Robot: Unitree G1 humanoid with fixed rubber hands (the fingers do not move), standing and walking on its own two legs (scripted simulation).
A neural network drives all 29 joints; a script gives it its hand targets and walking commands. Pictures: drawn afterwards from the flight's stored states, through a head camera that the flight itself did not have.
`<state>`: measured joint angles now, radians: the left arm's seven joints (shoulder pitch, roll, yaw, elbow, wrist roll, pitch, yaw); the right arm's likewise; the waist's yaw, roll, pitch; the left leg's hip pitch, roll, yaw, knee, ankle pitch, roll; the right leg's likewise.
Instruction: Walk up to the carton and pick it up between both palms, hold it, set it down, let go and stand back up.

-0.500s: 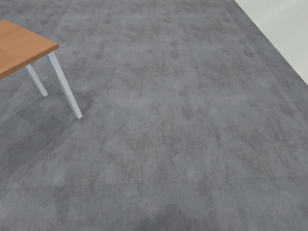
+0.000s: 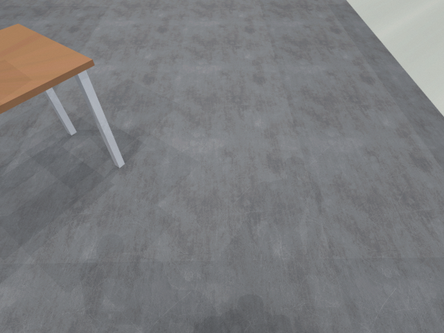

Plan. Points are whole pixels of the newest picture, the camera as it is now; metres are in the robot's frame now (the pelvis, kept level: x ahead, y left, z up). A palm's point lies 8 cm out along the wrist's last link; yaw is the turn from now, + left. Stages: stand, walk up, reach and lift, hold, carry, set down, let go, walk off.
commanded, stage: walk up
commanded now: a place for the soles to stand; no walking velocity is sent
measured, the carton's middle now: out of the picture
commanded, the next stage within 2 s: none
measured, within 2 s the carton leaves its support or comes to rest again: neither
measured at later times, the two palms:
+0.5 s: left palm out of the picture +0.07 +0.43 -0.17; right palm (259, 287) +0.22 -0.08 -0.14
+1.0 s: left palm out of the picture +0.03 +0.45 -0.12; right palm (148, 174) +0.51 +0.19 -0.11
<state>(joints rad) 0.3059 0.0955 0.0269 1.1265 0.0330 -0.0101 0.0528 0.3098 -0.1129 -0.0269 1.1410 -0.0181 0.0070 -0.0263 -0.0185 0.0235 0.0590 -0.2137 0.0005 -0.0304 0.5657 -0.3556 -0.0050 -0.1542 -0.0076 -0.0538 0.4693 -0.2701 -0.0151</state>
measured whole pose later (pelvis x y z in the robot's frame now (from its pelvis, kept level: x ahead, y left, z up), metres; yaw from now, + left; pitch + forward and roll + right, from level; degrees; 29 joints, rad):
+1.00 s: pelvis +0.23 +0.27 -0.01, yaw +47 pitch -4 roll -2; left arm 0.47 0.27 0.00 0.82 0.05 -0.10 0.03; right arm 0.21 -0.32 -0.05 0.75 -0.04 -0.01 0.07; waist 0.06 0.07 0.05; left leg -0.59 0.05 -0.03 1.04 -0.33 -0.03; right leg -0.09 -0.18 -0.28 0.58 -0.37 0.07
